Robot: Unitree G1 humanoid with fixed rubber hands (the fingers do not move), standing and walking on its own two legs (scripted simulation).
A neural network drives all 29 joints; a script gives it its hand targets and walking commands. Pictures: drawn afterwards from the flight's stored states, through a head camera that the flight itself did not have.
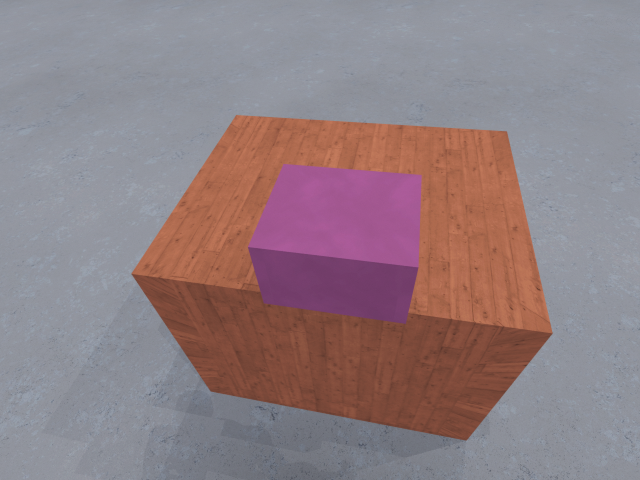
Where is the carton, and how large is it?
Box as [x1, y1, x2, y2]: [248, 164, 421, 323]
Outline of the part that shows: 283,164 248,246 263,301 265,303 405,323 418,267 421,175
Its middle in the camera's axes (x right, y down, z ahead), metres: +0.04 +0.00 +0.72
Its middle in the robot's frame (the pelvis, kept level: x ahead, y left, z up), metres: +0.55 -0.03 -0.06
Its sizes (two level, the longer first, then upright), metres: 0.265 0.221 0.161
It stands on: a pedestal, 0.63 m high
